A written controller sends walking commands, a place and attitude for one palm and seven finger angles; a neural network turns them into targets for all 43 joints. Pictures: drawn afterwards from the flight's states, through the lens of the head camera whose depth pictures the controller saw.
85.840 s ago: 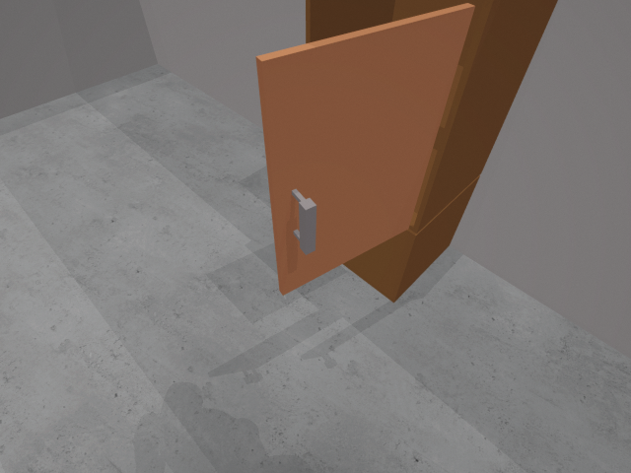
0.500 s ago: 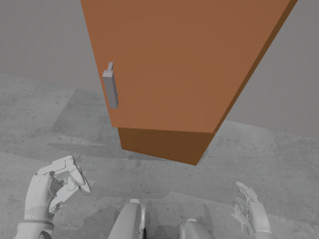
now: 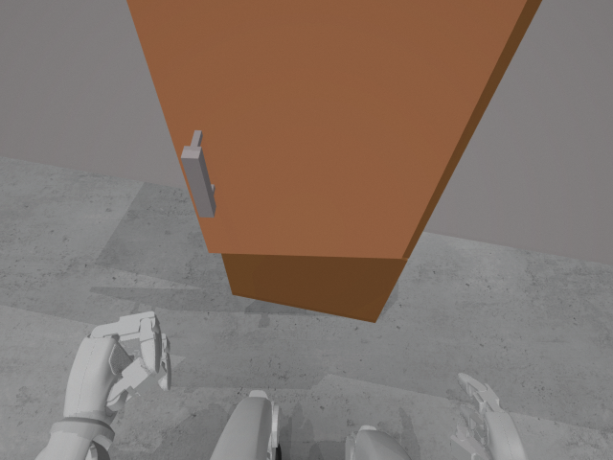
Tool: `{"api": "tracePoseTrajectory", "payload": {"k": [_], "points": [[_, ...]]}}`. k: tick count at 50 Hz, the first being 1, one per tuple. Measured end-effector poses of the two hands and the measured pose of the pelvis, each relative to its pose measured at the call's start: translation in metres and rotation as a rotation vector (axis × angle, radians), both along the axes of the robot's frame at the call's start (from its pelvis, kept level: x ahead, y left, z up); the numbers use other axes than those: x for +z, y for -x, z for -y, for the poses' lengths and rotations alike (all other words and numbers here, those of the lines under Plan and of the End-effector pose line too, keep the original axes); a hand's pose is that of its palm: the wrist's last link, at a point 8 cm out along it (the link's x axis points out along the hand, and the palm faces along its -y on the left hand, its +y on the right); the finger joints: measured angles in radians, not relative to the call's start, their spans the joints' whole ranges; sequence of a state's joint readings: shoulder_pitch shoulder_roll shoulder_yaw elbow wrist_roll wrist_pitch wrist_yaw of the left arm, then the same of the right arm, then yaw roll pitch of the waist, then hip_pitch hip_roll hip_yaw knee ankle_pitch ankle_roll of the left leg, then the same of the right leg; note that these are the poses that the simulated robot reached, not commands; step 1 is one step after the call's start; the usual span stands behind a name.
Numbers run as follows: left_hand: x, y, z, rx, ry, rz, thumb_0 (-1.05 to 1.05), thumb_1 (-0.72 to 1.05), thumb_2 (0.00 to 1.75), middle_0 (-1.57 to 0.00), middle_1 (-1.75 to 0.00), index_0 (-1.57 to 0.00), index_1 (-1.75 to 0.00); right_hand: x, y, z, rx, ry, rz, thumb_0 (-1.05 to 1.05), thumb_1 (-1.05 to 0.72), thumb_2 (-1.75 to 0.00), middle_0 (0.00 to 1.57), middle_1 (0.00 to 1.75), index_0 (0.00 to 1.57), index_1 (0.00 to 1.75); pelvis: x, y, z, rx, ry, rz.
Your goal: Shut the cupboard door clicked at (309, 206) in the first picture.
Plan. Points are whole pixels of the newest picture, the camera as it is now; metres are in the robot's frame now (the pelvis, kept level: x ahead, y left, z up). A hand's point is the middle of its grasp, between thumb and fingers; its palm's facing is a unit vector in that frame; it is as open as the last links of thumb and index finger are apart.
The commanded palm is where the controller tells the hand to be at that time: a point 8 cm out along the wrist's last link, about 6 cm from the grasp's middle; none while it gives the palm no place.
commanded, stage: raise the hand and make a fist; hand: left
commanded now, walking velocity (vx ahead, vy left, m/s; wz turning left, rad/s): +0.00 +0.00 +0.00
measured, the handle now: (202, 174) +0.51 +0.20 +0.04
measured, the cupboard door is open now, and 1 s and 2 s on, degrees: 10 10 10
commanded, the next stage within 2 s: bring the fist close to the handle in 0.22 s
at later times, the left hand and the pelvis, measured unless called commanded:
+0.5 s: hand (169, 331) +0.26 +0.18 +0.05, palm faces +0.07 -1.00 -0.04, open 3.1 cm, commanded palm +0.25 +0.22 +0.05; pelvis +0.01 -0.01 -0.01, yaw +0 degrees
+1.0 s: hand (211, 271) +0.34 +0.15 +0.04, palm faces +0.02 -1.00 -0.03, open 3.1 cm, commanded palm +0.33 +0.21 +0.05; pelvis +0.02 -0.01 +0.01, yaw -1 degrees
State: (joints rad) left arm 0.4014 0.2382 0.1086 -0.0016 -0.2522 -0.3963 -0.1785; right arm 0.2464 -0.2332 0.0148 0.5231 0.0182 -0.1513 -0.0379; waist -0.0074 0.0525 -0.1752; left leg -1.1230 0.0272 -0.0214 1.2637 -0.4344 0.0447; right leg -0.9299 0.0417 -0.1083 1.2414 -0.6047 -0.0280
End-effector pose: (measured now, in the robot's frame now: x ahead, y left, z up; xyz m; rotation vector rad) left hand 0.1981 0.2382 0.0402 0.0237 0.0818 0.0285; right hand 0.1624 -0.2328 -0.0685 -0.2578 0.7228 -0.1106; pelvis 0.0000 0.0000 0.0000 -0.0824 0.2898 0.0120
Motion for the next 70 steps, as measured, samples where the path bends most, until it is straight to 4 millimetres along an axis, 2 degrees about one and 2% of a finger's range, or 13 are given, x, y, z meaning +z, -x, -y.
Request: {"api": "tracePoseTrajectory", "payload": {"k": [9,16,20,23,26,31,35,41,50,60,65,70], "points": [[0.012,-0.01,0.002,0.044,-0.024,0.106,0.02,0.9,0.9,-1.3,-1.5,-1.3,-1.49,-0.006,-0.013,0.007,0.01,0.001,0.004,0.02,-0.9,-0.9,0.2,0.3,0.2,0.3,-0.005,-0.007,0.008,-0.003,-0.008,-0.014],[-0.001,-0.015,0.013,-0.004,0.004,0.012,0.02,0.9,0.9,-1.3,-1.5,-1.3,-1.5,-0.007,-0.023,0.006,0.001,-0.019,0.004,0.02,-0.9,-0.9,0.2,0.3,0.2,0.3,-0.003,-0.012,0.01,-0.007,-0.014,-0.018],[0.004,-0.017,0.012,0.006,-0.01,0.028,0.02,0.9,0.9,-1.3,-1.5,-1.3,-1.49,-0.005,-0.027,0.005,0.004,-0.014,0.007,0.02,-0.9,-0.9,0.2,0.3,0.2,0.3,-0.002,-0.015,0.01,-0.008,-0.016,-0.019],[0.011,-0.025,0.007,0.033,-0.025,0.092,0.02,0.9,0.9,-1.3,-1.5,-1.3,-1.49,-0.007,-0.028,0.005,0.016,-0.008,0.004,0.01,-0.9,-0.9,0.2,0.3,0.2,0.3,-0.004,-0.015,0.01,-0.005,-0.014,-0.024],[0.01,-0.037,0.005,0.035,-0.022,0.125,0.02,0.9,0.9,-1.3,-1.5,-1.3,-1.5,-0.012,-0.028,0.006,0.025,-0.004,-0.009,0.01,-0.9,-0.9,0.2,0.3,0.2,0.3,-0.007,-0.014,0.01,-0.002,-0.011,-0.03],[-0.003,-0.062,0.018,-0.031,0.006,0.072,0.02,0.9,0.9,-1.3,-1.5,-1.3,-1.5,-0.016,-0.02,0.007,0.011,0.0,-0.041,0.01,-0.9,-0.9,0.2,0.3,0.2,0.3,-0.007,-0.012,0.008,-0.003,-0.008,-0.036],[0.0,-0.08,0.027,-0.049,0.006,0.06,0.02,0.9,0.9,-1.3,-1.5,-1.3,-1.5,-0.014,-0.01,0.008,-0.014,-0.002,-0.068,0.01,-0.9,-0.9,0.2,0.3,0.2,0.3,-0.002,-0.013,0.006,-0.01,-0.012,-0.036],[0.015,-0.102,0.023,0.017,-0.009,0.114,0.02,0.9,0.9,-1.3,-1.5,-1.3,-1.49,-0.012,0.004,0.01,-0.033,-0.012,-0.116,0.01,-0.9,-0.9,0.2,0.3,0.2,0.3,0.005,-0.016,0.005,-0.017,-0.021,-0.034],[0.0,-0.122,0.032,-0.006,-0.003,0.061,0.02,0.9,0.9,-1.3,-1.5,-1.3,-1.5,-0.015,0.019,0.018,-0.053,-0.001,-0.182,0.01,-0.9,-0.9,0.2,0.3,0.2,0.3,0.008,-0.016,0.005,-0.02,-0.027,-0.032],[0.011,-0.166,0.036,0.017,-0.022,0.131,0.02,0.9,0.9,-1.3,-1.5,-1.3,-1.5,-0.024,0.031,0.027,-0.074,0.004,-0.234,0.01,-0.9,-0.9,0.2,0.3,0.2,0.3,0.005,-0.013,0.008,-0.024,-0.031,-0.048],[0.006,-0.18,0.036,0.02,-0.011,0.077,0.02,0.9,0.9,-1.3,-1.5,-1.3,-1.5,-0.024,0.042,0.029,-0.101,-0.007,-0.267,0.01,-0.9,-0.9,0.2,0.3,0.2,0.3,0.007,-0.014,0.01,-0.031,-0.037,-0.049],[0.008,-0.192,0.032,0.05,0.0,0.105,0.02,0.9,0.9,-1.3,-1.5,-1.3,-1.5,-0.026,0.055,0.033,-0.12,-0.002,-0.307,0.01,-0.9,-0.9,0.2,0.3,0.2,0.3,0.007,-0.015,0.012,-0.035,-0.038,-0.057]]}}
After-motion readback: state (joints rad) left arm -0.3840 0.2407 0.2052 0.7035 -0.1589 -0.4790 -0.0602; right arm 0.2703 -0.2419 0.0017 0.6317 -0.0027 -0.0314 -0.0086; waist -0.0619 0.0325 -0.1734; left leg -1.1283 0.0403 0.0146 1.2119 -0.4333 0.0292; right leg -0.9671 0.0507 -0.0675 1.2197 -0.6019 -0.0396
